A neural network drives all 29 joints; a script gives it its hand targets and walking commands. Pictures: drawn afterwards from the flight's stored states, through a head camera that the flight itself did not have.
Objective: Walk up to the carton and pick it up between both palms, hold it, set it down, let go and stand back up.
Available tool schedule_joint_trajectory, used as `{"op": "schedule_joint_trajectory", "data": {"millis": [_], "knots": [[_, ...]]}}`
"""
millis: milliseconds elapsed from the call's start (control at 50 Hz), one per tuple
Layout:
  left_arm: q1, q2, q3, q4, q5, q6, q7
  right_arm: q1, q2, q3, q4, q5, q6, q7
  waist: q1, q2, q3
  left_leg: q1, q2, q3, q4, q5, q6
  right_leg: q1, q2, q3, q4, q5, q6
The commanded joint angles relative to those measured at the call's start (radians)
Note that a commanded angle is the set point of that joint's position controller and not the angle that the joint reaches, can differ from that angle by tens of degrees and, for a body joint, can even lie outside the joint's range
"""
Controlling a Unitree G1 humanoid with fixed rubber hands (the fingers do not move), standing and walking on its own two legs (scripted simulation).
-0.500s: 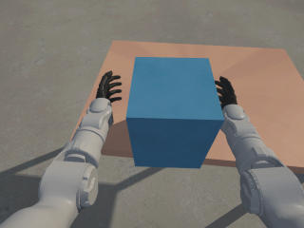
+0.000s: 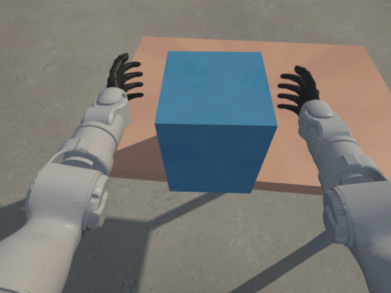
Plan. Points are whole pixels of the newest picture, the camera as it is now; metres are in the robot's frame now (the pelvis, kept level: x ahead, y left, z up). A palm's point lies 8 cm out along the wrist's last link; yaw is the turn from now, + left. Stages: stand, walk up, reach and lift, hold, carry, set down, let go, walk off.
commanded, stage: set down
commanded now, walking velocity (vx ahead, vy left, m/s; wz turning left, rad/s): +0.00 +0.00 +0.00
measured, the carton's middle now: (211, 126) +0.49 -0.03 +0.05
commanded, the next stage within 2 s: none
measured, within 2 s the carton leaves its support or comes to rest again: neither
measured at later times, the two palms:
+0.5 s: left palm (92, 57) +0.49 +0.18 +0.23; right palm (330, 67) +0.47 -0.23 +0.21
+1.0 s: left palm (96, 88) +0.46 +0.18 +0.19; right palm (325, 99) +0.44 -0.23 +0.17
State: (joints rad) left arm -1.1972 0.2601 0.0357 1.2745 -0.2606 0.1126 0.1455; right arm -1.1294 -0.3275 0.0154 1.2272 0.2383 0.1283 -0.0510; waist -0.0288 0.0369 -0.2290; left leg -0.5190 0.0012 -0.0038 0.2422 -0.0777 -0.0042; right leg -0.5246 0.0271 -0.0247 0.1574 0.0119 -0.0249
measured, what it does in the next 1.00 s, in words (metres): stands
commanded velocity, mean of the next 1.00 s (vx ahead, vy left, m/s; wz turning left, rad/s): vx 0.00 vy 0.00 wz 0.00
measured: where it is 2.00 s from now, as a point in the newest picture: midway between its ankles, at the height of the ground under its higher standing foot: outside the picture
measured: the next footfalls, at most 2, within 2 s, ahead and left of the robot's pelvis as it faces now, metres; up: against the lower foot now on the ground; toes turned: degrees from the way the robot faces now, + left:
none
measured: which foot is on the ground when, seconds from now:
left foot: down 0.00-1.00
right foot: down 0.00-1.00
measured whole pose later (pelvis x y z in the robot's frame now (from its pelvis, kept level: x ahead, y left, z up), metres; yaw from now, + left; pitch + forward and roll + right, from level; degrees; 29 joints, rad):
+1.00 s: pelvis +0.01 +0.01 +0.01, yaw +1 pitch +9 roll +0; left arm -0.94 0.28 0.09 0.76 -0.25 0.48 0.07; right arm -0.92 -0.39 -0.02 0.88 0.28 0.35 -0.04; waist -0.04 0.04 -0.14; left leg -0.25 -0.01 -0.02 0.17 -0.09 0.01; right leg -0.25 0.02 -0.03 0.08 0.00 -0.02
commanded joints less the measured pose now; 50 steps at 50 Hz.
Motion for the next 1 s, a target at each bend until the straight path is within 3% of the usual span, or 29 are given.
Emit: {"op": "schedule_joint_trajectory", "data": {"millis": [0, 140, 280, 440, 540, 740, 840, 980], "knots": [[-0.415, 0.189, -0.01, -0.176, -0.035, -0.031, -0.005, -0.489, -0.146, -0.017, -0.188, 0.015, -0.029, -0.018, -0.019, -0.051, -0.59, 0.136, -0.022, -0.042, 0.027, 0.167, -0.026, 0.424, -0.04, 0.071, 0.112, 0.29, 0.058], [-0.449, 0.228, -0.027, -0.327, -0.074, 0.062, -0.012, -0.521, -0.19, -0.042, -0.251, 0.01, 0.039, -0.018, -0.05, -0.028, -0.666, 0.269, -0.024, -0.054, 0.06, 0.26, -0.041, 0.371, -0.028, 0.051, 0.105, 0.325, 0.055], [-0.397, 0.243, 0.017, -0.429, -0.055, 0.198, -0.03, -0.52, -0.217, -0.05, -0.307, 0.021, 0.121, -0.011, -0.035, -0.012, -0.639, 0.37, -0.024, -0.059, 0.055, 0.357, -0.05, 0.413, -0.021, 0.045, 0.09, 0.415, 0.056], [-0.363, 0.248, 0.045, -0.462, -0.047, 0.336, -0.052, -0.505, -0.24, -0.031, -0.279, 0.065, 0.208, 0.004, -0.014, -0.029, -0.439, 0.428, -0.012, -0.063, 0.032, 0.352, -0.059, 0.426, -0.008, 0.046, 0.038, 0.358, 0.052], [-0.329, 0.236, 0.035, -0.439, -0.056, 0.334, -0.077, -0.463, -0.233, 0.003, -0.269, 0.1, 0.21, 0.011, -0.013, -0.052, -0.357, 0.409, -0.01, -0.061, 0.003, 0.308, -0.051, 0.474, -0.01, 0.053, 0.021, 0.33, 0.055], [-0.273, 0.206, 0.046, -0.626, -0.033, 0.315, -0.084, -0.371, -0.252, -0.057, -0.444, 0.073, 0.188, 0.01, -0.035, 0.0, -0.469, 0.504, -0.011, -0.063, 0.016, 0.385, -0.061, 0.493, -0.014, 0.054, -0.004, 0.322, 0.031], [-0.21, 0.189, 0.077, -0.695, -0.004, 0.32, -0.078, -0.307, -0.256, -0.084, -0.51, 0.043, 0.179, 0.009, -0.03, -0.023, -0.47, 0.492, -0.016, -0.061, 0.006, 0.367, -0.054, 0.526, -0.015, 0.055, 0.008, 0.317, 0.025], [-0.074, 0.159, 0.108, -0.681, 0.028, 0.316, -0.085, -0.178, -0.222, -0.054, -0.543, 0.047, 0.164, 0.007, -0.011, -0.081, -0.348, 0.426, -0.026, -0.052, -0.027, 0.262, -0.025, 0.588, -0.014, 0.06, 0.031, 0.288, 0.035]]}}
